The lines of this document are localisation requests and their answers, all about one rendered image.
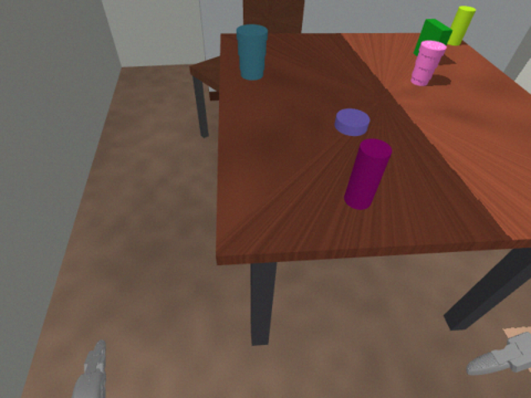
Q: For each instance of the chair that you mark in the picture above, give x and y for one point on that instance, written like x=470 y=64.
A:
x=278 y=16

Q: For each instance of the table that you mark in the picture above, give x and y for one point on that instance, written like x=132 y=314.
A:
x=458 y=179

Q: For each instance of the right robot hand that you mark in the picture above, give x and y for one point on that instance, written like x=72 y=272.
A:
x=516 y=355

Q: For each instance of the left robot hand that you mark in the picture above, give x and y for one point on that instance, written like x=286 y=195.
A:
x=91 y=384

